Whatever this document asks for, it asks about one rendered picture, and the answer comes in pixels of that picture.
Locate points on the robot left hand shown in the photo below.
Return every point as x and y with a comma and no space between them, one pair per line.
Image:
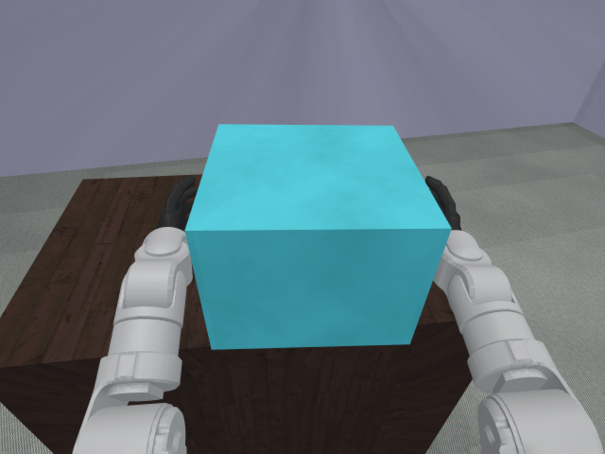
175,206

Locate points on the right robot upper arm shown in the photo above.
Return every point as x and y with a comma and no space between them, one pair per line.
534,422

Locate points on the pedestal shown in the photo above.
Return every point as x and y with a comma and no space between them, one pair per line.
370,399

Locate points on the robot right forearm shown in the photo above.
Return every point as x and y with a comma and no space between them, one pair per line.
504,357

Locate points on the carton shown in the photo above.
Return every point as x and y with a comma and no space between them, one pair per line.
312,236

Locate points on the left robot upper arm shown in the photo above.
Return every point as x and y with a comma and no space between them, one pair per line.
135,429

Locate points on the robot left forearm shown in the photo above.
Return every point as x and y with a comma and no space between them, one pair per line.
143,360

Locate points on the robot right hand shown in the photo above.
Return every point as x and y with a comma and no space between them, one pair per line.
445,201

